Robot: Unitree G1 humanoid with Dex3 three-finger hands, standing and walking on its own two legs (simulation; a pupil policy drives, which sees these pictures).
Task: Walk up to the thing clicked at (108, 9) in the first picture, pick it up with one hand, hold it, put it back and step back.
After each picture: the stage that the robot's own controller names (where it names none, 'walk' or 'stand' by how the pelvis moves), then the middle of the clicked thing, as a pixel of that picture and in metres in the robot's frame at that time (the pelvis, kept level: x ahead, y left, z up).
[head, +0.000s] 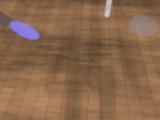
stand; (108, 7) +1.91 -0.34 -0.66
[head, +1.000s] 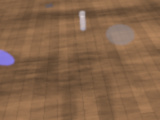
walk; (82, 21) +1.80 +0.09 -0.63
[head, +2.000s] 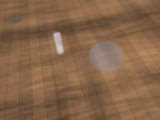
walk; (58, 43) +1.23 +0.31 -0.65
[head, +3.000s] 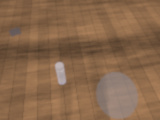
walk; (60, 73) +0.79 +0.24 -0.64
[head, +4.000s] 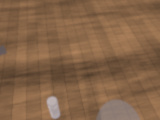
walk; (53, 108) +0.49 +0.21 -0.63
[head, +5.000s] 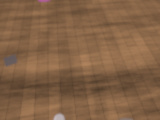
stand; out of the picture +0.40 +0.18 -0.65
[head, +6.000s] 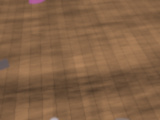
stand; out of the picture +0.38 +0.20 -0.66
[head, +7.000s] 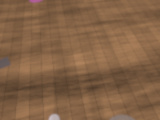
stand; out of the picture +0.40 +0.21 -0.66
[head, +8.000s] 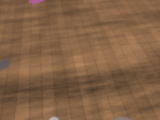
stand; out of the picture +0.38 +0.21 -0.66
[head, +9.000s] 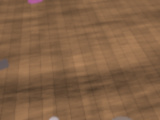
go down; out of the picture +0.38 +0.21 -0.66
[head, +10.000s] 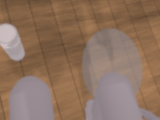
go down; (12, 45) +0.47 +0.24 -0.26
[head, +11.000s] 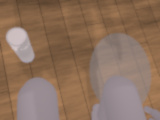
approach; (22, 48) +0.46 +0.24 -0.26
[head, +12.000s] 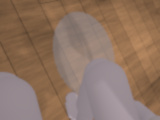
close in; out of the picture +0.44 +0.28 -0.16
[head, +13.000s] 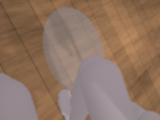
close; out of the picture +0.44 +0.29 -0.16
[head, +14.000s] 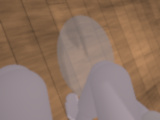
lift; out of the picture +0.35 +0.27 -0.15
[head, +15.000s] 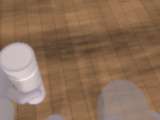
lift; (28, 80) +0.32 +0.17 +0.05
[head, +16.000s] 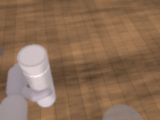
hold; (40, 80) +0.32 +0.15 +0.05
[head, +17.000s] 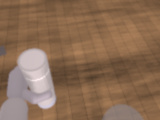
hold; (40, 83) +0.31 +0.15 +0.04
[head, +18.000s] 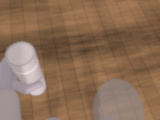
crouch; (30, 73) +0.36 +0.18 -0.01
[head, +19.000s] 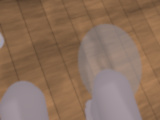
lower; out of the picture +0.49 +0.25 -0.04
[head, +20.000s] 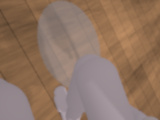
lower; out of the picture +0.45 +0.30 -0.16
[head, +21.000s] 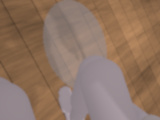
lower; out of the picture +0.43 +0.30 -0.16
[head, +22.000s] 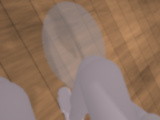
lower; out of the picture +0.43 +0.30 -0.16
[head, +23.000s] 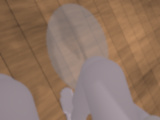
lower; out of the picture +0.43 +0.29 -0.16
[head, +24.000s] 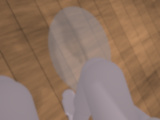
open; out of the picture +0.44 +0.26 -0.17
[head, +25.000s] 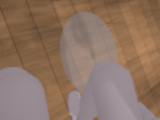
stand; out of the picture +0.43 +0.25 -0.18
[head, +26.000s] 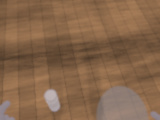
stand; (52, 101) +0.41 +0.17 -0.52
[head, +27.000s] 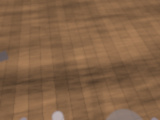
stand; out of the picture +0.40 +0.17 -0.60
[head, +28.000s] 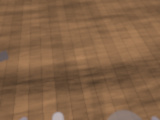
stand; out of the picture +0.39 +0.16 -0.60
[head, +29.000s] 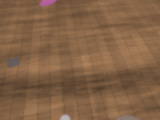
stand; out of the picture +0.41 +0.15 -0.65
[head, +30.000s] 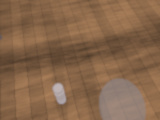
walk; (59, 94) +0.49 +0.18 -0.62
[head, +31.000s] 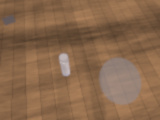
walk; (64, 65) +0.76 +0.16 -0.62
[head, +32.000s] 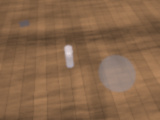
stand; (69, 57) +1.03 +0.21 -0.64
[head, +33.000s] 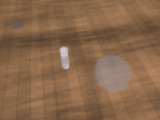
stand; (64, 58) +1.01 +0.19 -0.66
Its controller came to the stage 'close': yes
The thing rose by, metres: 0.68
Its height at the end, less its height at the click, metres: +0.00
